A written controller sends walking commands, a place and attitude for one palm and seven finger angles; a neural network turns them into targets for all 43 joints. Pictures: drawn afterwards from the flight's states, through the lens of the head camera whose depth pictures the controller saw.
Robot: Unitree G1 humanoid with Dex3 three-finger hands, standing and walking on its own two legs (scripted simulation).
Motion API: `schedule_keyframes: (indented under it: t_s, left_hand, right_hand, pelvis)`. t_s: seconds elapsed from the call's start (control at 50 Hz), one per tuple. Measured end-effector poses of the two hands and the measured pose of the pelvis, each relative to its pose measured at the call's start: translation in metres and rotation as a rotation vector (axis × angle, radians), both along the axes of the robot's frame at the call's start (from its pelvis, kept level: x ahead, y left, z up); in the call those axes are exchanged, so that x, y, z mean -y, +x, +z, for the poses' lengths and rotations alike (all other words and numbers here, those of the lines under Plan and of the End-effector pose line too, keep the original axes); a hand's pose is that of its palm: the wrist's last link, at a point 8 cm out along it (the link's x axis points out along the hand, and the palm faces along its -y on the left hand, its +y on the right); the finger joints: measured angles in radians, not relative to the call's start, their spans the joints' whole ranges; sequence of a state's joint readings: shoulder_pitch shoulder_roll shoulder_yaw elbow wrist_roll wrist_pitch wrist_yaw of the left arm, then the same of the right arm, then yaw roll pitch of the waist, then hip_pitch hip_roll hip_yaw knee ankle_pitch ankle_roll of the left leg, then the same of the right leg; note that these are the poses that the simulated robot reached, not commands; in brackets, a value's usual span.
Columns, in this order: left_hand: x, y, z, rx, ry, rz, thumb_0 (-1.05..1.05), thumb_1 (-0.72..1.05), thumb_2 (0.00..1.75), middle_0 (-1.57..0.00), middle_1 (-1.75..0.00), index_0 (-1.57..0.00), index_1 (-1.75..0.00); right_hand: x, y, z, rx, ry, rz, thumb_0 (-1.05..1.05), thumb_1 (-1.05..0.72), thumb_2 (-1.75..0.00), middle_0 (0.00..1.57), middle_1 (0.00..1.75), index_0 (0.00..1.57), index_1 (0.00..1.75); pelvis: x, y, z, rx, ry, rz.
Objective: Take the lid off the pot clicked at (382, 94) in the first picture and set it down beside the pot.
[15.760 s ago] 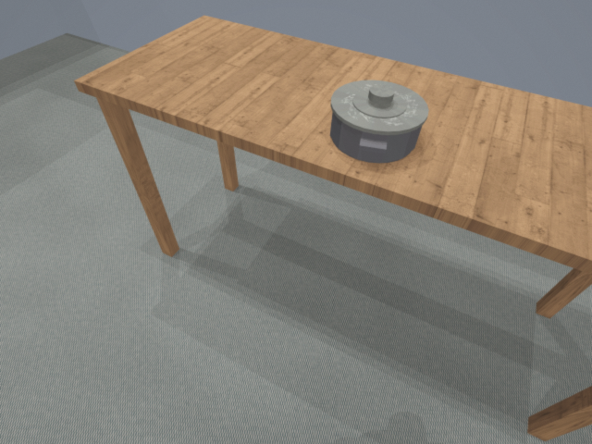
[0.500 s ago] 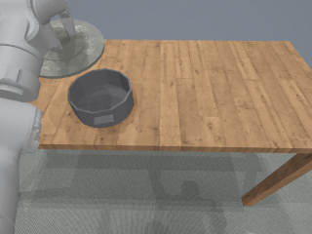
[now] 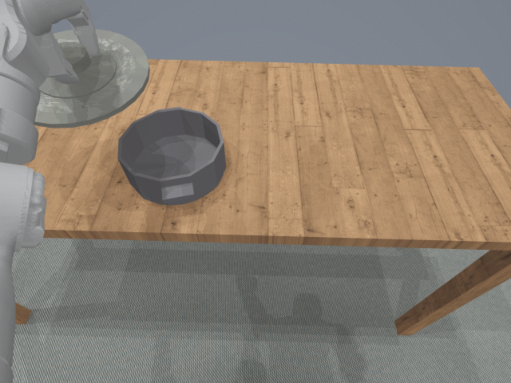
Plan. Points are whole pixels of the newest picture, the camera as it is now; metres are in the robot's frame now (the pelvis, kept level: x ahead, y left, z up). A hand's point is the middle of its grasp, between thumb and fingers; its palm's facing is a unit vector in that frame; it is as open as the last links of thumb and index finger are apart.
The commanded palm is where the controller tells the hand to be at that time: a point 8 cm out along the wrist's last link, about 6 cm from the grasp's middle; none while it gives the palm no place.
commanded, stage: move the lid sideways beside the pot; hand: left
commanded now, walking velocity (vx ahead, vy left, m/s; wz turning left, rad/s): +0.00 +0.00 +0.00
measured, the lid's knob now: (69, 58) +0.52 +0.24 +0.24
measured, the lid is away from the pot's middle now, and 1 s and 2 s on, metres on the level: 0.11 0.23 0.23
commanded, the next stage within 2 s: lower the lid onto the table in 1.36 s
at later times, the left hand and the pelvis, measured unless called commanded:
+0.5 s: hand (5, 59) +0.48 +0.30 +0.26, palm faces -0.27 -0.07 -0.96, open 8.1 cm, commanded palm +0.50 +0.30 +0.33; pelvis +0.00 +0.00 +0.00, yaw +0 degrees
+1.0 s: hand out of the picture +0.47 +0.35 +0.25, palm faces -0.30 -0.12 -0.95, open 8.1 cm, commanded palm +0.51 +0.35 +0.33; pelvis +0.01 +0.00 +0.00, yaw -1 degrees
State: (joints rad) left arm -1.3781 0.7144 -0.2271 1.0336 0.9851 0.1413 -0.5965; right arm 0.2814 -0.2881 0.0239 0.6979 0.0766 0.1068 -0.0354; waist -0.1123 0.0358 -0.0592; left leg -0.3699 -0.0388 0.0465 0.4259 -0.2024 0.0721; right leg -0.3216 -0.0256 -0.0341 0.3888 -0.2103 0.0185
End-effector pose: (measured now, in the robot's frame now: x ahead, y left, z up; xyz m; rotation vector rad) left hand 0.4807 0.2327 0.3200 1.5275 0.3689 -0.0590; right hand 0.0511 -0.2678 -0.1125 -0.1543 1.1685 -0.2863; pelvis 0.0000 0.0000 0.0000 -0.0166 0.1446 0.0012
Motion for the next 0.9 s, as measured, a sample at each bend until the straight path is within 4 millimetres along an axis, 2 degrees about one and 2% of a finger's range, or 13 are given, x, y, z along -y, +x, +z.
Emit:
schedule_keyframes:
  t_s: [0.32, 0.68, 0.9]
  left_hand:
    - [-0.043, -0.003, -0.003, -0.01, 0.007, 0.066, -0.01, 0.22, 0.72, -0.64, -0.99, -0.6, -0.97]
    - [-0.078, -0.008, -0.006, -0.033, 0.005, 0.135, -0.01, 0.22, 0.72, -0.64, -0.99, -0.6, -0.97]
    - [-0.103, -0.009, -0.012, -0.055, -0.014, 0.194, -0.01, 0.22, 0.72, -0.64, -0.99, -0.6, -0.97]
  right_hand:
    - [0.006, -0.017, 0.003, -0.049, -0.035, -0.034, 0.01, -0.9, -0.9, 0.21, 0.3, 0.2, 0.3]
    - [0.004, -0.008, 0.002, -0.059, -0.038, -0.028, 0.01, -0.9, -0.9, 0.21, 0.3, 0.2, 0.3]
    - [0.005, -0.016, 0.002, -0.093, -0.048, -0.048, 0.01, -0.9, -0.9, 0.21, 0.3, 0.2, 0.3]
  pelvis:
    - [0.0, 0.002, 0.0, -0.007, -0.007, -0.005]
    - [-0.001, 0.005, -0.001, -0.017, -0.013, -0.002]
    - [-0.001, 0.007, -0.001, -0.023, -0.017, -0.011]
